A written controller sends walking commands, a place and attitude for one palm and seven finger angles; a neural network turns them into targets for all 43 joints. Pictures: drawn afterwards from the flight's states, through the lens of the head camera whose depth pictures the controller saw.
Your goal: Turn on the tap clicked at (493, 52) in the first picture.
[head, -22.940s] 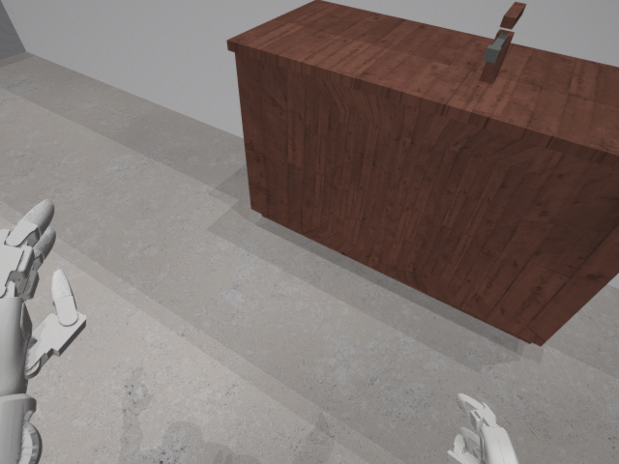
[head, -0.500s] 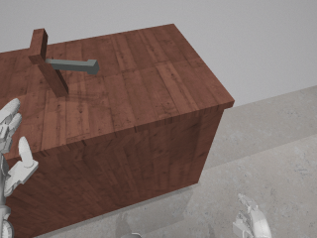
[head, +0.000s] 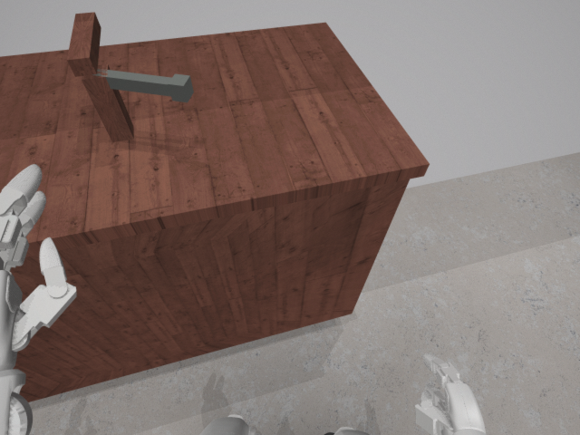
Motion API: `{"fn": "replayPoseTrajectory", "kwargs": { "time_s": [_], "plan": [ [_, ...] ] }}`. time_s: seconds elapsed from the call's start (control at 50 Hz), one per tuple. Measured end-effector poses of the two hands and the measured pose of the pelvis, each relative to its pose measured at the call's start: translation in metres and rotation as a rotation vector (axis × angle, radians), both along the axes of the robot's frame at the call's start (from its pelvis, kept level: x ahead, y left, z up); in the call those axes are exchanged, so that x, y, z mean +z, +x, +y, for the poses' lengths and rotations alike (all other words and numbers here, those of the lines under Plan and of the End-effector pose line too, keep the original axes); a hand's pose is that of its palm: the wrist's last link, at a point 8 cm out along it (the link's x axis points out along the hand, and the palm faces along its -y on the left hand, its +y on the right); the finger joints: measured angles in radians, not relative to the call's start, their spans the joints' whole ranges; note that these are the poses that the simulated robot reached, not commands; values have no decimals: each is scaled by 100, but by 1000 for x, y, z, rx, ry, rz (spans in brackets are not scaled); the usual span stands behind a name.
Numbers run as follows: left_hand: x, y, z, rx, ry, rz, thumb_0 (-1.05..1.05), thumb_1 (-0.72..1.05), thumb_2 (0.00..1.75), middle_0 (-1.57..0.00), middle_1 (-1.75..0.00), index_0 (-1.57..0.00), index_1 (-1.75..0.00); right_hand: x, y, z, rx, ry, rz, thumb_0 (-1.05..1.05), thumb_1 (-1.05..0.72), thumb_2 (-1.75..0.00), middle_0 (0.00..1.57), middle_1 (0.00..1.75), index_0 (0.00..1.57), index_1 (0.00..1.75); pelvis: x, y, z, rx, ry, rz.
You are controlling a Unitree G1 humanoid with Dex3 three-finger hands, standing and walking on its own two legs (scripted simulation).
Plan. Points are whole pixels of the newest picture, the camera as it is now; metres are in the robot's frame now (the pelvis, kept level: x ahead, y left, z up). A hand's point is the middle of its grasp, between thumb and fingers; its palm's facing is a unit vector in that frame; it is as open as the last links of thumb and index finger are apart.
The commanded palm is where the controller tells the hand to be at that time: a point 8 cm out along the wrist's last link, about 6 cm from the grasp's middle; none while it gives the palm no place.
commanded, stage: step back with the hand held close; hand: left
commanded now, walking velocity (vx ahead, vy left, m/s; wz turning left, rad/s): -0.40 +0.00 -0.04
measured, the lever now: (181, 88) +0.56 +0.20 +0.16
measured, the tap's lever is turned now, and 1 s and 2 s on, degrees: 64 64 64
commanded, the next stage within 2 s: stop stepping back and stand still in 0.20 s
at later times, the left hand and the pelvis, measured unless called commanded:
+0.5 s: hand out of the picture +0.10 +0.17 +0.17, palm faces +0.27 -0.85 -0.45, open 7.4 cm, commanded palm +0.05 +0.24 +0.19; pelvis -0.12 -0.04 +0.01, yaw -3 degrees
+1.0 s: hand out of the picture +0.03 +0.19 +0.17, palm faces +0.40 -0.84 -0.36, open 7.4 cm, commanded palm -0.02 +0.24 +0.19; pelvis -0.18 -0.04 +0.00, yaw +2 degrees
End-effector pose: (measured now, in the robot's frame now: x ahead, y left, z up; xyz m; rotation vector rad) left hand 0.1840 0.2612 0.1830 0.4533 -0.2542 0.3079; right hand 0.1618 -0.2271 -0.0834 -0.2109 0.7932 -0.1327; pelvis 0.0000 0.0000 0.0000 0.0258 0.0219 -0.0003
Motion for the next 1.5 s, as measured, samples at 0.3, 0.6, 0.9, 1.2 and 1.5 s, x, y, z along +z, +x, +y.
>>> {"fn": "replayPoseTrajectory", "kwargs": {
  "time_s": [0.3, 0.6, 0.9, 1.2, 1.5],
  "plan": [
    [9, -65, -7, 42, 17, 2, 2, 89, 90, -20, -31, -21, -30, 7, -54, 6, 45, 63, -90, 1, -91, -89, 21, 30, 20, 30, 2, -68, -15, -40, -12, -20],
    [0, -140, -31, 16, 18, 88, 1, 89, 90, -21, -31, -22, -30, 10, -177, -71, -106, -41, -16, 2, -91, -89, 21, 30, 20, 30, 7, -138, -34, -9, 16, -10],
    [-8, -192, -27, 111, -44, 20, 1, 89, 90, -20, -31, -21, -30, -15, -203, -54, -8, 23, 24, 2, -91, -90, 20, 30, 20, 30, 0, -171, -44, 44, -5, -81],
    [2, -190, -23, 148, 24, 11, 1, 89, 90, -20, -31, -21, -30, 0, -165, -28, 70, 89, -104, 1, -91, -89, 21, 30, 20, 30, -2, -169, -53, 30, -6, -64],
    [-2, -162, -22, 91, 2, 58, 1, 89, 90, -21, -31, -22, -30, 18, -148, -57, 2, -27, -64, 2, -91, -90, 20, 30, 20, 30, 9, -151, -45, 18, -28, -48]
  ]
}}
